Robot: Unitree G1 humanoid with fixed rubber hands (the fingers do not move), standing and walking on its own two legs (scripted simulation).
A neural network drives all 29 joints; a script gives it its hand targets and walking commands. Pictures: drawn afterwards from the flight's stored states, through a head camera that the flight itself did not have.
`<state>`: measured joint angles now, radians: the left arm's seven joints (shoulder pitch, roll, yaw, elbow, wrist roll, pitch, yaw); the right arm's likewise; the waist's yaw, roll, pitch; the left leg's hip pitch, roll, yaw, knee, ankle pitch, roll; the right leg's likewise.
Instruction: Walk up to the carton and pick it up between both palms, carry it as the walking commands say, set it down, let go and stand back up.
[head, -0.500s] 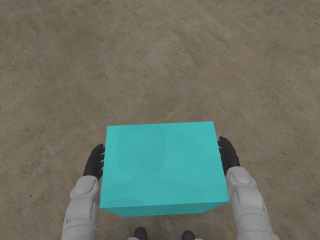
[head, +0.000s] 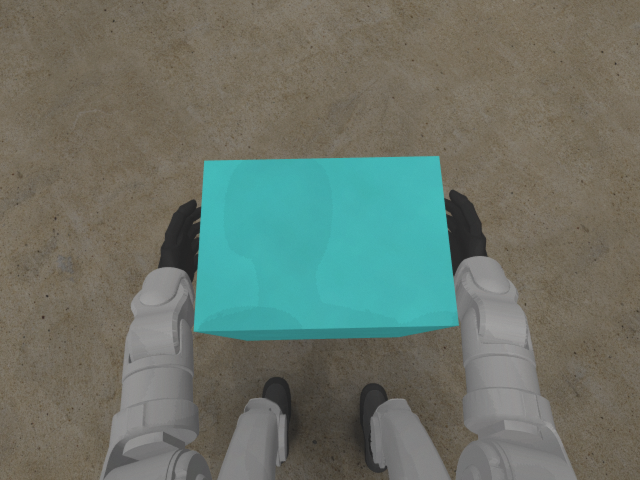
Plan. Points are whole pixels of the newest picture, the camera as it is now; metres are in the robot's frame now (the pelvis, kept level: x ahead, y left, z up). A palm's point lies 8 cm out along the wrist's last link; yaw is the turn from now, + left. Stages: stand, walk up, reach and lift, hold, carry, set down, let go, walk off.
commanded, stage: set down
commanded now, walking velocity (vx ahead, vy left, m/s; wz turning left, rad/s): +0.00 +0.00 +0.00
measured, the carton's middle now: (322, 268) +0.39 +0.01 -0.15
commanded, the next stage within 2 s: none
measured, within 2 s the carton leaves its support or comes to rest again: neither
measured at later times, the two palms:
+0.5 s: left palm (205, 257) +0.42 +0.18 -0.18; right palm (443, 250) +0.42 -0.17 -0.17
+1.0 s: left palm (223, 257) +0.44 +0.18 -0.27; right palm (427, 251) +0.44 -0.17 -0.26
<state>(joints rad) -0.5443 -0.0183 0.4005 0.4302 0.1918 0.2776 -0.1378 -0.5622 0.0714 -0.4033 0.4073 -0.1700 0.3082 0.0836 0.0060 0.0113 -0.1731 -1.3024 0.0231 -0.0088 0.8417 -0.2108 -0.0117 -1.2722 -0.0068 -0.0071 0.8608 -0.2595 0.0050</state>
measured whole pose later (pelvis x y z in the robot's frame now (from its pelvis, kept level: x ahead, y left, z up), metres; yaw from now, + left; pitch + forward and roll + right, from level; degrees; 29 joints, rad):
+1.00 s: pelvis -0.03 +0.00 -0.14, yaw -2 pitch +57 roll -3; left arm -0.87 0.09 0.41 0.49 0.18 0.31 -0.12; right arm -0.90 -0.02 -0.42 0.46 -0.17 0.34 0.06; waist 0.01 0.01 -0.24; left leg -2.05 0.03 -0.03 1.41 -0.36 -0.01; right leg -2.01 0.01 -0.01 1.42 -0.40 0.01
